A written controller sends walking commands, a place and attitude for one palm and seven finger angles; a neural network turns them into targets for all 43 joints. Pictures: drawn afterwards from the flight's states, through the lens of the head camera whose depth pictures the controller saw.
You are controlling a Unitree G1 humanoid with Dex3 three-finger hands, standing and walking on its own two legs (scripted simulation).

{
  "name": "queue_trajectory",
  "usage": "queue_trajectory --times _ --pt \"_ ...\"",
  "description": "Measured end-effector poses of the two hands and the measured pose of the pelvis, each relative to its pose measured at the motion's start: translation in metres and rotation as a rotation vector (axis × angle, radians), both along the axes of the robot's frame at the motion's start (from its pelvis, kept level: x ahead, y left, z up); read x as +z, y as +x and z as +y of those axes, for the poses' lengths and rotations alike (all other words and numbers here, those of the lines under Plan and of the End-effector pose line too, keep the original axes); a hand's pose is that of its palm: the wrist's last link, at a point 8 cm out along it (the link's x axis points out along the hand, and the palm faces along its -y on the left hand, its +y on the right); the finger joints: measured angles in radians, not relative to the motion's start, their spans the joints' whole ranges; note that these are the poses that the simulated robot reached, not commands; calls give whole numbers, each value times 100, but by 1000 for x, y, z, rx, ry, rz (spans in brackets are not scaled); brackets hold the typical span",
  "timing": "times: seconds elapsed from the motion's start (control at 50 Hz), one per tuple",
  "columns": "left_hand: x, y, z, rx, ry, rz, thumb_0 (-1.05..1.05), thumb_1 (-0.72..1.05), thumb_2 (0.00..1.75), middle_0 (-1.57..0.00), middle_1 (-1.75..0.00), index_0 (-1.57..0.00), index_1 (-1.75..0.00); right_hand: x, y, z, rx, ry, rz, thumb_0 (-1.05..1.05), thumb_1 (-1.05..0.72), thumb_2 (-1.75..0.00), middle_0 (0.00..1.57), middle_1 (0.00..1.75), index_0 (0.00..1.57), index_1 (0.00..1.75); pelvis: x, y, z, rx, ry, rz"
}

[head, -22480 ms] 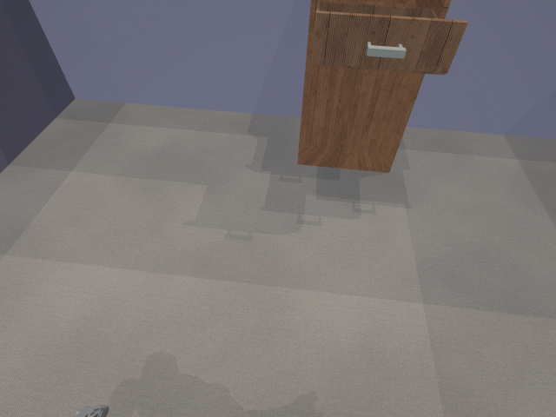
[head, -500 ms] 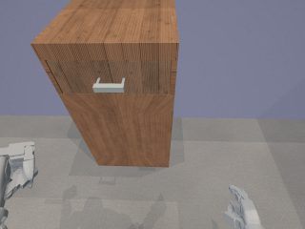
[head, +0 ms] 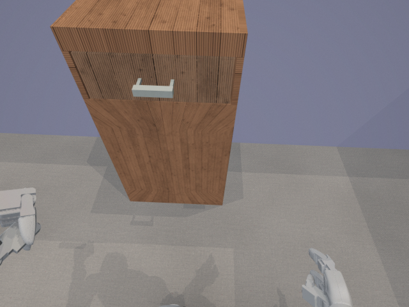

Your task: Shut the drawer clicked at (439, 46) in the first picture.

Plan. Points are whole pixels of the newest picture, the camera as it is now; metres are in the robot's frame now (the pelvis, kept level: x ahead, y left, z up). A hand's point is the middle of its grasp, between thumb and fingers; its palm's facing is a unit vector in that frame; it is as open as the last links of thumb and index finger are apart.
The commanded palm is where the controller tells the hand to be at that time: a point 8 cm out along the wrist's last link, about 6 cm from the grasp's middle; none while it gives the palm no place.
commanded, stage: step back with the hand held close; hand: left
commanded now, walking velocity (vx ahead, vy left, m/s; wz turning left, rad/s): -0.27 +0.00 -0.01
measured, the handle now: (154, 86) +0.68 +0.20 +0.03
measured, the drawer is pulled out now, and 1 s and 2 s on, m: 0.00 0.00 0.00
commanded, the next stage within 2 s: stop stepping back and stand still in 0.70 s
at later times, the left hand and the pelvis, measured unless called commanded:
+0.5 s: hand out of the picture +0.12 +0.24 +0.17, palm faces +0.37 -0.80 -0.48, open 3.2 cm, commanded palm +0.06 +0.28 +0.18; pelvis -0.06 +0.00 -0.01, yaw +2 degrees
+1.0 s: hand out of the picture +0.05 +0.25 +0.17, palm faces +0.35 -0.84 -0.42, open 3.2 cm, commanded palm -0.01 +0.29 +0.18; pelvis -0.15 +0.01 +0.00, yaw -1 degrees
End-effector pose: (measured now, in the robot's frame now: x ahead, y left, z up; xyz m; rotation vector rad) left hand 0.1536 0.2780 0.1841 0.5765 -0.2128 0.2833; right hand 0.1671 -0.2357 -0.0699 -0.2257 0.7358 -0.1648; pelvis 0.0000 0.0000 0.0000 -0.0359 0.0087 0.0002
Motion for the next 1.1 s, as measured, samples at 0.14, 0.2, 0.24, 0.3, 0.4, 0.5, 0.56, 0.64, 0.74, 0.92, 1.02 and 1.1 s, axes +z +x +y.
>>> queue_trajectory --times 0.14,0.2,0.24,0.3,0.4,0.5,0.56,0.64,0.74,0.92,1.02,1.1 --pt "-2 -23 1 12 -24 -55 1 88 90 -141 -160 -141 -160 -3 -23 -2 18 -28 10 1 -90 -90 20 30 20 30 -3 -18 0 11 -14 -7" --pt "-3 -27 2 -1 -37 -85 1 88 90 -141 -160 -141 -160 -5 -33 -2 12 -45 24 1 -90 -90 20 30 20 30 -5 -24 3 12 -21 -10" --pt "-2 -29 4 -15 -34 -101 1 88 90 -141 -160 -141 -160 -5 -40 -2 3 -53 30 1 -91 -90 20 30 20 30 -6 -28 5 12 -27 -12" --pt "2 -32 7 -25 5 -109 1 88 90 -141 -160 -141 -160 -4 -48 1 -2 -51 27 1 -91 -90 20 30 20 30 -5 -35 5 33 -36 -11" --pt "9 -53 10 -2 68 -115 1 88 90 -141 -160 -141 -160 -7 -51 6 44 -26 14 1 -90 -90 20 30 20 30 -8 -43 -4 67 -23 37" --pt "4 -71 1 2 5 -92 1 88 90 -141 -160 -141 -160 -13 -52 9 69 -3 42 1 -90 -90 20 30 20 30 -6 -58 -4 42 -22 38" --pt "4 -75 2 -13 -20 -99 1 88 90 -141 -160 -141 -160 -7 -54 12 59 -16 43 1 -91 -90 20 30 20 30 -3 -60 0 43 -20 34" --pt "3 -79 9 -35 -18 -93 1 88 90 -141 -160 -141 -160 5 -58 17 64 -22 -10 1 -91 -90 20 30 20 30 -1 -79 3 25 -1 20" --pt "8 -99 5 -49 -2 -66 1 88 90 -141 -160 -141 -160 18 -75 19 74 4 -106 1 -91 -90 20 30 20 30 -1 -106 1 -4 -12 23" --pt "5 -141 -5 -33 -60 -71 1 88 90 -141 -160 -141 -160 4 -153 2 3 -8 35 1 -91 -90 20 30 20 30 4 -138 0 -40 42 33" --pt "-4 -147 11 -9 -72 -77 1 88 90 -141 -160 -141 -160 -3 -194 -5 -56 -57 60 1 -91 -90 20 30 20 30 -1 -151 12 -14 20 12" --pt "1 -155 15 -20 -38 -58 1 88 90 -141 -160 -141 -160 0 -216 1 -70 -39 43 1 -91 -90 20 30 20 30 4 -162 14 -27 43 -9"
